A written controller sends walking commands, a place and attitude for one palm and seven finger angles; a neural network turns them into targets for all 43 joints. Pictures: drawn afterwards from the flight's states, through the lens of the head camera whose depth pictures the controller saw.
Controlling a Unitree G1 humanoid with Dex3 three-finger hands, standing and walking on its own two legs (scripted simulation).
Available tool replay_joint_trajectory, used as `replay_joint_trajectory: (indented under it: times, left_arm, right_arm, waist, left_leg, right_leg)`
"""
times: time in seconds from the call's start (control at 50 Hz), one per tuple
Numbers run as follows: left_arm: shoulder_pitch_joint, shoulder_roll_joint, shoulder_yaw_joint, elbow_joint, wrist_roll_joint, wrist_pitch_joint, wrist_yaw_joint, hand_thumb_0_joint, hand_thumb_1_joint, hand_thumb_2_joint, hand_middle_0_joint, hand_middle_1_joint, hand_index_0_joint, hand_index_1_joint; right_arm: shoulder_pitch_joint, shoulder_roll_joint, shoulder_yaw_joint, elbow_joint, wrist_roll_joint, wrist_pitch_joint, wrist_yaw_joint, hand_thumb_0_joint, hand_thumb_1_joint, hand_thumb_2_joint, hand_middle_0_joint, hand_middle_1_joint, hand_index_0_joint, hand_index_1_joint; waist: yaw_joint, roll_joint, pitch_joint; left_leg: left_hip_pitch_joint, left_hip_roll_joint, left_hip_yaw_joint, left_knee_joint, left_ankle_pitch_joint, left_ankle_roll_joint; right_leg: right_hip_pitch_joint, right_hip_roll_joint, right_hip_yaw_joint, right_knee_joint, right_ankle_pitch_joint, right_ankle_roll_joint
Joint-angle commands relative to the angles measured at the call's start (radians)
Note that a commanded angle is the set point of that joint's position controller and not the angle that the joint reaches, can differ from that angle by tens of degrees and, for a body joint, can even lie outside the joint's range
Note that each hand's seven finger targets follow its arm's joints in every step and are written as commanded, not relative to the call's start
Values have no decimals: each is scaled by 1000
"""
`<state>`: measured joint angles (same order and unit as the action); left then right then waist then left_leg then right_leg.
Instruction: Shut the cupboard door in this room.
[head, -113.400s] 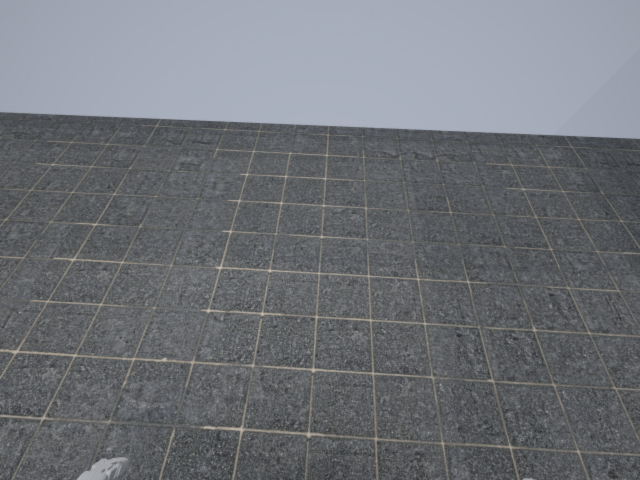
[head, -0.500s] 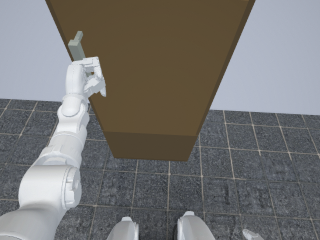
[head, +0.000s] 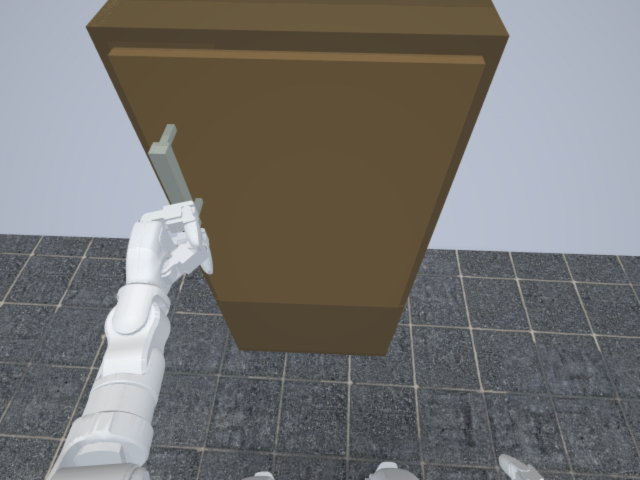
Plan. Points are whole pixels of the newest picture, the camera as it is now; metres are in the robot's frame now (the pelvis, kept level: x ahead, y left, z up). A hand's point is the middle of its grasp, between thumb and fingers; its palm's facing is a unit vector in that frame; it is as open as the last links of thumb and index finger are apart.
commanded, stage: pull the fist back off the door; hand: left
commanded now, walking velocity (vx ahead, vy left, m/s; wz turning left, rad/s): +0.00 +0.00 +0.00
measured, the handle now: (182, 182) +0.49 +0.21 +0.07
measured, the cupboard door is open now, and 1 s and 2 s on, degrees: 0 0 0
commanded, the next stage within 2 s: draw the hand back to the body in 0.14 s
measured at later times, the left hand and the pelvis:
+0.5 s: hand (178, 265) +0.33 +0.17 +0.11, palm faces +0.04 -1.00 -0.05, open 3.1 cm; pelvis +0.03 +0.00 +0.01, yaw +1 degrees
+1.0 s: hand (83, 322) +0.25 +0.22 +0.14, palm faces +0.29 -0.92 -0.28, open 3.2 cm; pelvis +0.01 +0.00 +0.04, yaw +1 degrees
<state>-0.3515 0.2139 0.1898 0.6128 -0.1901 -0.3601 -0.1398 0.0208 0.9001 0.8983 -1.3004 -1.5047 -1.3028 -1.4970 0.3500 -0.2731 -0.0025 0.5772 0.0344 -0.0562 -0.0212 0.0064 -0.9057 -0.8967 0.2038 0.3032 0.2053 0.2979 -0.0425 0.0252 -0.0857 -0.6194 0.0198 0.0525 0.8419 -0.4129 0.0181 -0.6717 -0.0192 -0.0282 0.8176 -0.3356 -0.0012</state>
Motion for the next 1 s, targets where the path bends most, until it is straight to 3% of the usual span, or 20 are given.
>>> replay_joint_trajectory:
  times: [0.0, 0.04, 0.12, 0.2, 0.22, 0.24, 0.28, 0.32, 0.36, 0.42, 0.5, 0.58, 0.64, 0.74, 0.76, 0.78, 0.8, 0.84, 0.92, 0.98]
  left_arm:
    - [-277, 134, 2, -364, -9, -62, 11, 0, 900, 900, -1300, -1500, -1300, -1500]
    - [-220, 89, -36, -392, -4, -42, 10, 0, 900, 900, -1300, -1500, -1300, -1500]
    - [-225, 26, -106, -420, 7, 5, 9, 0, 900, 900, -1300, -1500, -1300, -1500]
    - [-198, 47, -75, -415, 9, 32, 23, 0, 900, 900, -1300, -1500, -1300, -1500]
    - [-206, 28, -90, -434, 12, 32, 25, 0, 900, 900, -1300, -1500, -1300, -1500]
    - [-189, 28, -86, -450, 11, 31, 29, 0, 900, 900, -1300, -1500, -1300, -1500]
    - [-79, 101, -18, -516, 11, 28, 34, 0, 900, 900, -1300, -1500, -1300, -1500]
    - [12, 112, 0, -604, 2, 33, 24, 0, 900, 900, -1300, -1500, -1300, -1500]
    - [68, 125, 11, -635, -8, 53, 12, 0, 900, 900, -1300, -1500, -1300, -1500]
    - [123, 120, 12, -629, -24, 99, -11, 0, 900, 900, -1300, -1500, -1300, -1500]
    - [147, 118, 9, -689, -65, 153, -59, 0, 900, 900, -1300, -1500, -1300, -1500]
    - [121, 152, 20, -776, -85, 168, -88, 0, 900, 900, -1300, -1500, -1300, -1500]
    - [157, 175, 54, -806, -102, 169, -99, 0, 900, 900, -1300, -1500, -1300, -1500]
    - [233, 221, 111, -799, -111, 221, -107, 0, 900, 900, -1163, -1350, -1163, -1350]
    - [223, 300, 102, -855, 29, 213, 29, 0, 900, 900, -1135, -1320, -1135, -1320]
    - [301, 255, 92, -831, 44, 227, 93, 0, 900, 900, -1107, -1290, -1107, -1290]
    - [356, 201, 55, -843, 46, 241, 116, 0, 900, 900, -1080, -1260, -1080, -1260]
    - [383, 217, 63, -885, 71, 249, 160, 0, 900, 900, -1025, -1200, -1025, -1200]
    - [398, 251, 87, -976, 102, 240, 215, 0, 900, 900, -915, -1080, -915, -1080]
    - [400, 264, 95, -1024, 120, 235, 241, 0, 900, 900, -832, -990, -832, -990]
  right_arm:
    - [-41, -111, -46, -125, 1, -56, -13, 0, -900, -900, 200, 300, 200, 300]
    - [-56, -106, -43, -128, 1, -57, -9, 0, -900, -900, 200, 300, 200, 300]
    - [-69, -100, -40, -124, 1, -57, -10, 0, -900, -900, 200, 300, 200, 300]
    - [-87, -97, -36, -123, -3, -50, -13, 0, -900, -900, 200, 300, 200, 300]
    - [-91, -92, -34, -127, -5, -49, -11, 0, -900, -900, 200, 300, 200, 300]
    - [-97, -89, -32, -133, -7, -49, -8, 0, -900, -900, 200, 300, 200, 300]
    - [-99, -91, -35, -152, -10, -41, -7, 0, -900, -900, 200, 300, 200, 300]
    - [-113, -75, -29, -176, -7, -35, -2, 0, -900, -900, 200, 300, 200, 300]
    - [-129, -71, -24, -182, 0, -29, 0, 0, -900, -900, 200, 300, 200, 300]
    - [-149, -76, -19, -189, 8, -22, -7, 0, -900, -900, 200, 300, 200, 300]
    - [-180, -81, -12, -199, 17, -34, -26, 0, -900, -900, 200, 300, 200, 300]
    - [-191, -87, -7, -196, 17, -68, -49, 0, -900, -900, 200, 300, 200, 300]
    - [-198, -86, -4, -190, 18, -94, -60, 0, -900, -900, 200, 300, 200, 300]
    - [-213, -88, 4, -185, 21, -117, -66, 0, -900, -900, 200, 300, 200, 300]
    - [-240, -65, -6, -166, 5, -105, -82, 0, -900, -900, 200, 300, 200, 300]
    - [-237, -62, -3, -158, -2, -100, -87, 0, -900, -900, 200, 300, 200, 300]
    - [-250, -58, 2, -169, -3, -96, -87, 0, -900, -900, 200, 300, 200, 300]
    - [-258, -57, 5, -159, -5, -84, -90, 0, -900, -900, 200, 300, 200, 300]
    - [-272, -54, 10, -150, -10, -84, -91, 0, -900, -900, 200, 300, 200, 300]
    - [-281, -60, 10, -133, -16, -98, -92, 0, -900, -900, 200, 300, 200, 300]
  waist:
    - [10, 7, -310]
    - [12, 14, -297]
    - [-6, -8, -265]
    - [5, -37, -279]
    - [7, -36, -296]
    - [20, -15, -310]
    - [55, -27, -383]
    - [79, -13, -419]
    - [75, -15, -357]
    - [57, -76, -230]
    - [48, -42, -182]
    - [39, 1, -186]
    - [51, -18, -192]
    - [69, -21, -122]
    - [82, -4, -63]
    - [77, -61, -24]
    - [75, -59, -1]
    - [77, -9, -2]
    - [80, 14, -35]
    - [79, 49, -6]
  left_leg:
    - [158, -15, -43, -137, 275, 0]
    - [177, -15, -49, -142, 292, -5]
    - [210, -10, -66, -135, 341, -11]
    - [218, -15, -68, -123, 377, -13]
    - [223, -16, -65, -119, 399, -15]
    - [229, -17, -66, -119, 417, -18]
    - [257, -16, -61, -118, 507, -14]
    - [273, -16, -50, -131, 576, -14]
    - [253, -15, -41, -152, 534, -12]
    - [215, -17, -38, -187, 443, -4]
    - [236, -29, -32, -214, 353, 1]
    - [275, -33, -43, -227, 296, 3]
    - [287, -35, -48, -247, 269, 2]
    - [276, -35, -50, -282, 218, 1]
    - [283, -31, -41, -319, 218, 9]
    - [284, -27, -45, -337, 197, 11]
    - [290, -26, -44, -346, 180, 12]
    - [337, -23, -38, -372, 181, 13]
    - [404, -16, -42, -430, 197, 11]
    - [433, -14, -47, -467, 179, 8]
  right_leg:
    - [260, 32, -13, -84, 274, -19]
    - [256, 30, -20, -83, 280, -20]
    - [230, 26, -32, -77, 303, -18]
    - [255, 20, -32, -69, 345, -20]
    - [263, 18, -31, -63, 364, -19]
    - [276, 16, -31, -57, 373, -21]
    - [355, 16, -22, -54, 451, -23]
    - [425, 11, -17, -58, 527, -24]
    - [434, 14, -18, -81, 520, -22]
    - [428, 17, -22, -122, 484, -17]
    - [434, 15, -18, -170, 425, -15]
    - [430, 17, -14, -199, 340, -15]
    - [441, 17, -14, -215, 298, -13]
    - [444, 12, -10, -255, 219, -13]
    - [450, -16, 29, -329, 179, -14]
    - [450, -20, 23, -355, 134, -11]
    - [447, -23, 23, -364, 104, -7]
    - [473, -19, 21, -389, 98, -9]
    - [528, -12, 10, -416, 104, -12]
    - [528, -3, 2, -445, 88, -13]
